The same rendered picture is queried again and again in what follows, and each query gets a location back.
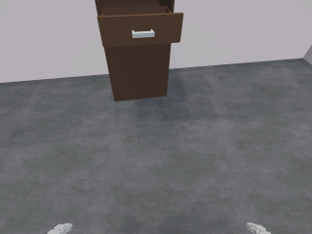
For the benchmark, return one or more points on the cabinet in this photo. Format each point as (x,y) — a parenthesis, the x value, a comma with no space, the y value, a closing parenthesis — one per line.
(137,71)

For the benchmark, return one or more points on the left robot hand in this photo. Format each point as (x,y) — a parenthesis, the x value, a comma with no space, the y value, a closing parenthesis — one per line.
(61,229)

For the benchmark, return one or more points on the right robot hand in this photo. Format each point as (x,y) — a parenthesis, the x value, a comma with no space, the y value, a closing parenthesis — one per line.
(257,229)

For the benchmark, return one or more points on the drawer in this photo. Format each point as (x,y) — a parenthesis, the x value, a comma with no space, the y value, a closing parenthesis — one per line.
(116,26)

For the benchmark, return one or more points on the handle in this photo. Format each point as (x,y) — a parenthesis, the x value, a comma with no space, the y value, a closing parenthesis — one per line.
(143,34)

